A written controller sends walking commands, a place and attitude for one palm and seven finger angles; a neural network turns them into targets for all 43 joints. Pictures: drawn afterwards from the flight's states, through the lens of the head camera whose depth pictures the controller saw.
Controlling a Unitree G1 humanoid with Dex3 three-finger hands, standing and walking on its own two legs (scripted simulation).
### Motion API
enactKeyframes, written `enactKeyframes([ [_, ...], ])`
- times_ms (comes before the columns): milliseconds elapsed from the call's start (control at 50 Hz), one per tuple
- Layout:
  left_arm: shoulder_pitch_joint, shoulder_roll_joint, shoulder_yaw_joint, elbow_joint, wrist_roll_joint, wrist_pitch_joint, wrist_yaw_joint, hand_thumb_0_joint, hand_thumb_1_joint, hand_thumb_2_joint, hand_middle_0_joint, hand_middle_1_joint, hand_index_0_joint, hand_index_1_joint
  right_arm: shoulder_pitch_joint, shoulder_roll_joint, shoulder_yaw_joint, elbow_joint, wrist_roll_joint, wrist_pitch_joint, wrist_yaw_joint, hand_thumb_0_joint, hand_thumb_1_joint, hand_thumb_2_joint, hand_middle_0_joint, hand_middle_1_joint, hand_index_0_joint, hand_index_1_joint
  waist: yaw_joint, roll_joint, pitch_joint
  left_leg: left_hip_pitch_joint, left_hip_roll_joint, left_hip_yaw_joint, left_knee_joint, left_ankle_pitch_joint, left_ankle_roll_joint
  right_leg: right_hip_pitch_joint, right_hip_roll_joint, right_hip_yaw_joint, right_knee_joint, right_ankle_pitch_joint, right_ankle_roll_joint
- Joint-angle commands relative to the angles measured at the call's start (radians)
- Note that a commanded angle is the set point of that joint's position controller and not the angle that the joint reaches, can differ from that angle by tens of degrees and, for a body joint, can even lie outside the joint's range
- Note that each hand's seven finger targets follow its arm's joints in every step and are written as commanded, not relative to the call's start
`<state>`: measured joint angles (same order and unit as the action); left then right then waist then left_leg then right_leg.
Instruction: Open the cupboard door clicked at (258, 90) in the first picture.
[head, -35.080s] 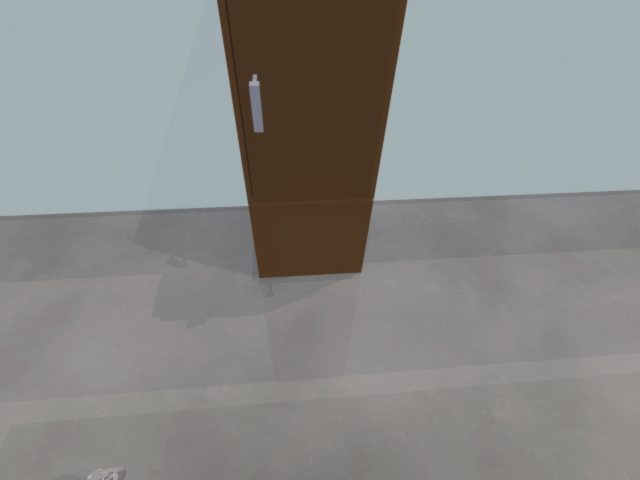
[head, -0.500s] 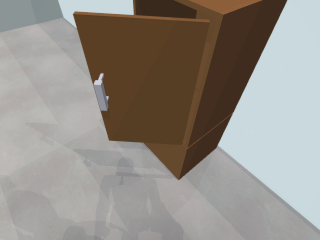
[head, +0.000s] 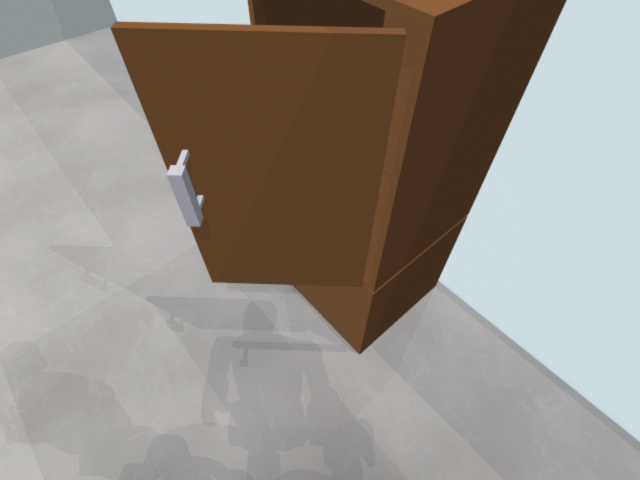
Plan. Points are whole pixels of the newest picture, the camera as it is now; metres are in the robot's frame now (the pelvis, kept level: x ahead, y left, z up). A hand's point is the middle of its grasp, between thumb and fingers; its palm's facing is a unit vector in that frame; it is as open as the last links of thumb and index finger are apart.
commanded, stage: come to a stop and stand still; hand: left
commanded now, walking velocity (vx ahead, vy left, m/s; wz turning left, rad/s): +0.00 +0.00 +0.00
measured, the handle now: (189, 188) +0.55 +0.25 +0.01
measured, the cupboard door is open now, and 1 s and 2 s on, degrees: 47 47 47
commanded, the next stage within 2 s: look again from close up in 0.36 s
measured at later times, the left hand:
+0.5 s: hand out of the picture +0.01 +0.18 -0.16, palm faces +0.00 -0.97 -0.24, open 7.3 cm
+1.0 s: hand out of the picture +0.03 +0.17 -0.16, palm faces -0.01 -0.98 -0.22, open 7.3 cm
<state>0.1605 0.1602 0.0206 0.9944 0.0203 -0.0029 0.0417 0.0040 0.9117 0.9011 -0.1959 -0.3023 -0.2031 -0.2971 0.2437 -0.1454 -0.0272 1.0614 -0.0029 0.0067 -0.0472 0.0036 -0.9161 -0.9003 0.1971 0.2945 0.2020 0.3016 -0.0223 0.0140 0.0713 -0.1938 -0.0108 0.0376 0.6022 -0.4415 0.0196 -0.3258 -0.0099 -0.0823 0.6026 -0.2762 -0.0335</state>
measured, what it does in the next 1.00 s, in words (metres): stands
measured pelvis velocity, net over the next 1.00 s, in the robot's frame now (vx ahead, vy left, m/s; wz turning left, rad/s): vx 0.00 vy -0.01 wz -0.03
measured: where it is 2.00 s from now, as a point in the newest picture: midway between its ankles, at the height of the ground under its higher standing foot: outside the picture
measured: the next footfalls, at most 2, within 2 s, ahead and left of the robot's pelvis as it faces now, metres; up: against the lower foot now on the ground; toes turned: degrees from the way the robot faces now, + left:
none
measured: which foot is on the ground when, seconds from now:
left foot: down 0.00-1.00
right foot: down 0.00-1.00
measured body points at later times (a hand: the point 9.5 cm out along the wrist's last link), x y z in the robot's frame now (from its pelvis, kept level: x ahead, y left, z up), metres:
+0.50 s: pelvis +0.00 +0.00 +0.01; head +0.00 -0.02 +0.46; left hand +0.01 +0.23 -0.14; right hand +0.01 -0.22 -0.16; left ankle -0.05 +0.10 -0.73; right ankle +0.03 -0.10 -0.73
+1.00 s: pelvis +0.00 -0.01 +0.01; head +0.02 -0.02 +0.46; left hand +0.03 +0.22 -0.14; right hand -0.02 -0.23 -0.15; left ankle -0.05 +0.10 -0.73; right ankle +0.03 -0.10 -0.73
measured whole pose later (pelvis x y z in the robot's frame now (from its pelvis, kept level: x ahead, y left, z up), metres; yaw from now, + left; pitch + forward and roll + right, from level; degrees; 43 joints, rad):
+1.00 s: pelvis +0.00 -0.01 +0.01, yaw -1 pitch -1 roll +1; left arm 0.22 0.16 -0.01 1.13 0.01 -0.02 0.03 0.01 0.92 0.90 -0.20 -0.30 -0.20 -0.30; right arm 0.30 -0.17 0.02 1.14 -0.01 -0.03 -0.04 0.00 -0.91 -0.90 0.20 0.29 0.20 0.30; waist 0.00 0.02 0.05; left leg -0.07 -0.01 0.07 0.40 -0.30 0.01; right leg -0.24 0.00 -0.06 0.47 -0.21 -0.04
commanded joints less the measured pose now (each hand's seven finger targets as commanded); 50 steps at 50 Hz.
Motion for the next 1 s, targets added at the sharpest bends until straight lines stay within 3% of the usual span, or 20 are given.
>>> enactKeyframes([
  [0,0.043,0.096,0.016,-0.045,-0.013,0.001,-0.007,0.000,0.900,0.900,-0.200,-0.300,-0.200,-0.300,0.134,-0.054,0.001,0.017,-0.018,-0.024,0.012,0.000,-0.900,-0.900,0.200,0.300,0.200,0.300,0.010,0.045,-0.041,0.021,0.131,-0.111,-0.264,0.235,0.019,0.013,-0.087,0.151,-0.158,0.094,-0.034],
  [20,0.029,0.093,0.015,-0.042,-0.011,0.006,-0.009,0.000,0.900,0.900,-0.200,-0.300,-0.200,-0.300,0.088,-0.074,0.003,0.005,-0.019,-0.031,0.015,0.000,-0.900,-0.900,0.200,0.300,0.200,0.300,0.025,0.115,0.007,-0.082,0.169,-0.151,-0.307,0.279,0.037,0.079,-0.057,0.117,-0.131,0.093,-0.004],
  [40,0.047,0.093,0.014,-0.029,-0.008,0.004,-0.009,0.000,0.900,0.900,-0.200,-0.300,-0.200,-0.300,0.054,-0.084,0.006,-0.003,-0.018,-0.038,0.012,0.000,-0.900,-0.900,0.200,0.300,0.200,0.300,0.043,0.113,0.015,-0.108,0.174,-0.144,-0.310,0.334,0.041,0.127,-0.055,0.111,-0.124,0.126,0.000],
  [80,0.099,0.085,0.010,0.003,-0.009,-0.006,-0.010,0.000,0.900,0.900,-0.200,-0.300,-0.200,-0.300,0.060,-0.090,0.009,0.000,-0.016,-0.046,0.007,0.000,-0.900,-0.900,0.200,0.300,0.200,0.300,0.046,0.045,-0.043,-0.048,0.149,-0.104,-0.278,0.398,0.030,0.172,-0.075,0.126,-0.144,0.222,-0.007],
  [120,0.110,0.089,0.007,0.016,-0.012,-0.015,-0.009,0.000,0.900,0.900,-0.200,-0.300,-0.200,-0.300,0.083,-0.091,0.010,0.010,-0.013,-0.048,0.004,0.000,-0.900,-0.900,0.200,0.300,0.200,0.300,0.036,0.023,-0.078,0.013,0.140,-0.078,-0.262,0.436,0.019,0.182,-0.091,0.133,-0.156,0.300,-0.012],
  [140,0.215,0.123,0.009,0.066,-0.010,-0.018,0.033,0.000,0.900,0.900,-0.200,-0.300,-0.200,-0.300,-0.007,-0.149,-0.007,-0.058,0.003,-0.044,0.012,0.000,-0.900,-0.900,0.200,0.300,0.200,0.300,0.065,0.075,-0.064,-0.009,0.164,-0.016,-0.092,0.471,-0.010,0.148,-0.150,0.147,-0.123,0.534,-0.006],
  [160,0.166,0.152,0.003,0.027,-0.012,-0.026,0.023,0.000,0.900,0.900,-0.200,-0.300,-0.200,-0.300,0.053,-0.087,0.005,-0.078,-0.005,-0.031,0.016,0.000,-0.900,-0.900,0.200,0.300,0.200,0.300,0.017,0.067,-0.120,-0.044,0.084,-0.039,-0.132,0.159,-0.017,0.166,-0.175,0.220,-0.153,0.346,-0.038],
  [180,0.134,0.142,-0.003,0.016,-0.009,-0.031,0.014,0.000,0.900,0.900,-0.200,-0.300,-0.200,-0.300,0.091,-0.073,0.009,-0.070,-0.009,-0.030,0.020,0.000,-0.900,-0.900,0.200,0.300,0.200,0.300,0.005,0.044,-0.109,-0.030,0.084,-0.051,-0.156,0.132,-0.011,0.112,-0.165,0.226,-0.173,0.170,-0.054],
  [200,0.109,0.137,-0.008,0.011,-0.008,-0.035,0.006,0.000,0.900,0.900,-0.200,-0.300,-0.200,-0.300,0.118,-0.070,0.012,-0.073,-0.017,-0.034,0.024,0.000,-0.900,-0.900,0.200,0.300,0.200,0.300,-0.004,0.072,-0.108,-0.008,0.094,-0.059,-0.180,0.200,0.003,0.095,-0.136,0.192,-0.161,0.148,-0.053],
  [220,0.104,0.127,-0.010,0.010,-0.009,-0.033,0.000,0.000,0.900,0.900,-0.200,-0.300,-0.200,-0.300,0.124,-0.085,0.013,-0.076,-0.016,-0.038,0.024,0.000,-0.900,-0.900,0.200,0.300,0.200,0.300,-0.002,0.058,-0.081,-0.027,0.111,-0.082,-0.200,0.233,0.014,0.099,-0.110,0.168,-0.154,0.131,-0.042],
  [280,0.114,0.103,-0.018,0.031,-0.012,-0.031,-0.007,0.000,0.900,0.900,-0.200,-0.300,-0.200,-0.300,0.115,-0.111,0.017,-0.082,-0.013,-0.041,0.019,0.000,-0.900,-0.900,0.200,0.300,0.200,0.300,0.008,-0.017,-0.027,-0.048,0.122,-0.096,-0.237,0.258,0.027,0.119,-0.090,0.151,-0.159,0.150,-0.030],
  [380,0.126,0.106,-0.020,0.059,-0.016,-0.031,-0.009,0.000,0.900,0.900,-0.200,-0.300,-0.200,-0.300,0.119,-0.124,0.025,-0.056,-0.012,-0.044,0.016,0.000,-0.900,-0.900,0.200,0.300,0.200,0.300,0.009,-0.021,-0.004,-0.023,0.115,-0.085,-0.271,0.245,0.025,0.131,-0.094,0.160,-0.173,0.164,-0.028],
  [400,0.122,0.109,-0.020,0.063,-0.015,-0.031,-0.009,0.000,0.900,0.900,-0.200,-0.300,-0.200,-0.300,0.118,-0.117,0.026,-0.046,-0.013,-0.045,0.017,0.000,-0.900,-0.900,0.200,0.300,0.200,0.300,0.010,0.007,0.002,-0.021,0.115,-0.084,-0.280,0.266,0.024,0.135,-0.093,0.156,-0.169,0.182,-0.029],
  [520,0.132,0.109,-0.020,0.084,-0.015,-0.032,-0.008,0.000,0.900,0.900,-0.200,-0.300,-0.200,-0.300,0.122,-0.117,0.031,-0.008,-0.012,-0.045,0.018,0.000,-0.900,-0.900,0.200,0.300,0.200,0.300,0.015,-0.040,0.015,-0.022,0.107,-0.079,-0.297,0.214,0.023,0.138,-0.099,0.167,-0.197,0.136,-0.026],
  [980,0.103,0.127,-0.007,0.101,-0.014,-0.034,-0.008,0.000,0.900,0.900,-0.200,-0.300,-0.200,-0.300,0.119,-0.116,0.025,0.059,-0.012,-0.047,0.010,0.000,-0.900,-0.900,0.200,0.300,0.200,0.300,0.020,-0.007,-0.010,0.009,0.120,-0.059,-0.292,0.275,0.011,0.176,-0.112,0.167,-0.196,0.257,-0.034],
])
